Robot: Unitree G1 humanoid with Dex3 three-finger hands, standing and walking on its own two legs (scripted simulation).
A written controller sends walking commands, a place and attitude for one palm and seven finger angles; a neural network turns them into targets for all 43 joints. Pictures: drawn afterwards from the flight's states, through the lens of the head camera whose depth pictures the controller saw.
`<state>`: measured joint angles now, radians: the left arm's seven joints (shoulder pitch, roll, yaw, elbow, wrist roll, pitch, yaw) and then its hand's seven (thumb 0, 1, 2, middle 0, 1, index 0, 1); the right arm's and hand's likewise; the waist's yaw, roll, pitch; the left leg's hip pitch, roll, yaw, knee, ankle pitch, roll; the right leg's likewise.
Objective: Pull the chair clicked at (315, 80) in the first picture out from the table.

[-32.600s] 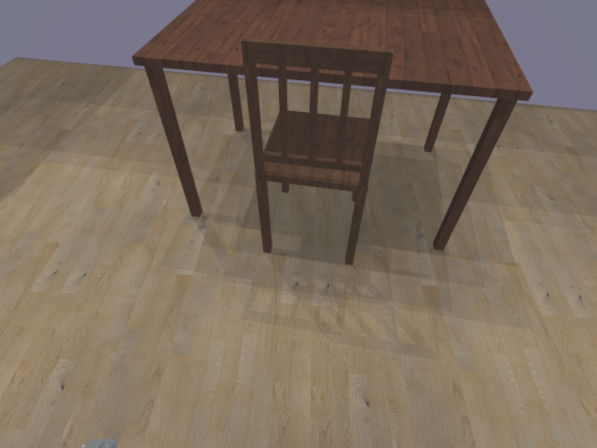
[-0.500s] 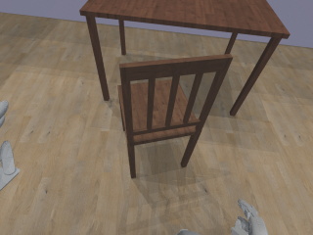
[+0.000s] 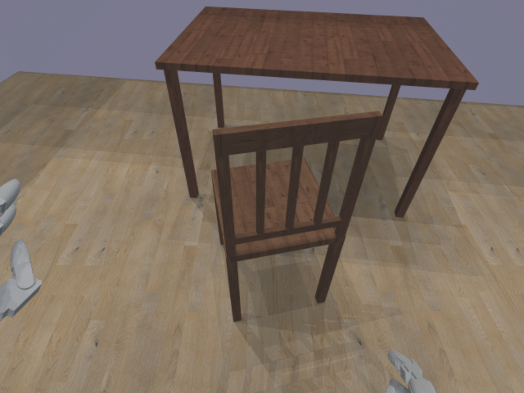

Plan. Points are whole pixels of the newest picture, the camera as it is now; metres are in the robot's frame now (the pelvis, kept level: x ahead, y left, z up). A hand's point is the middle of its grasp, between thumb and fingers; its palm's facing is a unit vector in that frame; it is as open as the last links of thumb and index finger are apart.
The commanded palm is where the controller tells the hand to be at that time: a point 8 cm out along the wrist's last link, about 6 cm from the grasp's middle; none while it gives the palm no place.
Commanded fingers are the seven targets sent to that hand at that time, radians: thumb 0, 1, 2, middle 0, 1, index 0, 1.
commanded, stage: stop stepping back and stand still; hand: left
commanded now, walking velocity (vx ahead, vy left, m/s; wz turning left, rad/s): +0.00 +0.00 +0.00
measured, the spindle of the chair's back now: (293, 190) +0.63 -0.05 -0.09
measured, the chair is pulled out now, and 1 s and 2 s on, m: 0.46 0.46 0.46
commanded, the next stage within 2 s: let the arm hang, fingers relaxed in 0.66 s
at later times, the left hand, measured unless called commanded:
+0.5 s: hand (59, 245) +0.25 +0.27 +0.15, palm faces +0.33 -0.81 -0.49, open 7.4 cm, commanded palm +0.20 +0.31 +0.18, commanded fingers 0.00 0.90 0.90 -0.20 -0.30 -0.20 -0.30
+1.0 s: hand out of the picture +0.14 +0.20 -0.15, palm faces +0.01 -0.98 -0.20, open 7.4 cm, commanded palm none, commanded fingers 0.00 0.90 0.90 -0.20 -0.30 -0.20 -0.30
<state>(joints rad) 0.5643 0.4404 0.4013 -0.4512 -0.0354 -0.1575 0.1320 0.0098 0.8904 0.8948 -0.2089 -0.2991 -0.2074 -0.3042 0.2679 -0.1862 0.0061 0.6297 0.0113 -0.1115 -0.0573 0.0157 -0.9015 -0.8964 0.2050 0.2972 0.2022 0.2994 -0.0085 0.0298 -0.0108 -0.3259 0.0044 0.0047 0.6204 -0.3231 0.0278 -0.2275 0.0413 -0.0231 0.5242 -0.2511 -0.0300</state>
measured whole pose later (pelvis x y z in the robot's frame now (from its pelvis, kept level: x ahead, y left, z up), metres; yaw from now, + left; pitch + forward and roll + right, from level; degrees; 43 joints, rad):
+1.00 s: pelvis +0.05 +0.02 +0.00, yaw +0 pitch +0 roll +0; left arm 0.27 0.18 0.01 0.78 0.01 0.06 0.02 0.01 0.91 0.90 -0.19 -0.30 -0.19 -0.30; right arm 0.20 -0.21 -0.01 0.88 -0.02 0.01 0.01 0.01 -0.91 -0.90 0.20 0.30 0.20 0.30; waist -0.02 0.00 0.00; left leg -0.25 -0.05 0.02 0.54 -0.29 0.06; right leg -0.21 -0.02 0.00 0.54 -0.33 0.02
